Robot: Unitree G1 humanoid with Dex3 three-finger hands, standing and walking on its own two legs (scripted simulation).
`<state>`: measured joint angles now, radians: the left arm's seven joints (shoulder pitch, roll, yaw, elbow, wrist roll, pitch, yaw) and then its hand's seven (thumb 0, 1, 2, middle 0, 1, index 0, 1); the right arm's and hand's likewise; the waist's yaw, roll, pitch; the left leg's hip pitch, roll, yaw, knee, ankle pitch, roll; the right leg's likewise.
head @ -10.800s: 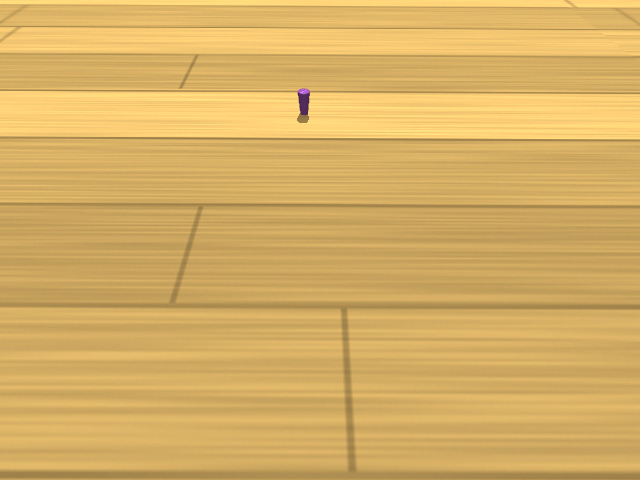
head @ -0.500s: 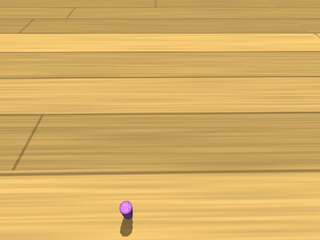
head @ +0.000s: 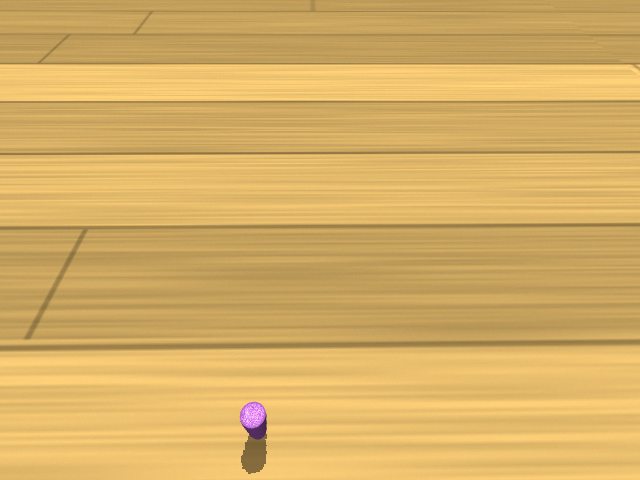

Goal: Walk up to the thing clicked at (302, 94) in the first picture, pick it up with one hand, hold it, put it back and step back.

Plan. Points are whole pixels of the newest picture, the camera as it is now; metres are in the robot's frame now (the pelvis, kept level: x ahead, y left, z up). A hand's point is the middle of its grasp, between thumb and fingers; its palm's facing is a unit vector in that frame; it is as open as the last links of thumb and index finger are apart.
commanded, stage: stand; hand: left
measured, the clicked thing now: (255, 423) +0.44 +0.19 -0.71
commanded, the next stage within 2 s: walk up in 0.40 s
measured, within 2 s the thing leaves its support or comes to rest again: neither
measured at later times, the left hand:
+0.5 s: hand out of the picture +0.07 +0.25 -0.16, palm faces -0.02 -0.94 -0.34, open 7.4 cm
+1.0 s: hand out of the picture +0.11 +0.24 -0.16, palm faces -0.03 -0.94 -0.33, open 7.4 cm
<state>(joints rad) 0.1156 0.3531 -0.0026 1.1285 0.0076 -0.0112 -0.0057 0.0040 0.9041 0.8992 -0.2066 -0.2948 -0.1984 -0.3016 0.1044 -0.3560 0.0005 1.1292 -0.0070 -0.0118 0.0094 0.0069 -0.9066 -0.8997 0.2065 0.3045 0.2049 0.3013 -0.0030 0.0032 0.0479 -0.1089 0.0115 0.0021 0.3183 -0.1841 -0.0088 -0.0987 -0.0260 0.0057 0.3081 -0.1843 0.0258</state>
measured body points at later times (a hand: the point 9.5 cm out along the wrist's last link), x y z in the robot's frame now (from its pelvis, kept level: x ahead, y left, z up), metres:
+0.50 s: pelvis +0.00 +0.00 +0.00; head +0.01 +0.00 +0.45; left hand +0.07 +0.30 -0.13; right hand +0.08 -0.31 -0.13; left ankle -0.01 +0.12 -0.75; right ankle -0.01 -0.14 -0.75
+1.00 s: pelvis +0.02 -0.01 +0.00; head +0.03 -0.01 +0.45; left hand +0.11 +0.29 -0.13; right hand +0.09 -0.32 -0.13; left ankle -0.01 +0.12 -0.75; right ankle -0.01 -0.14 -0.75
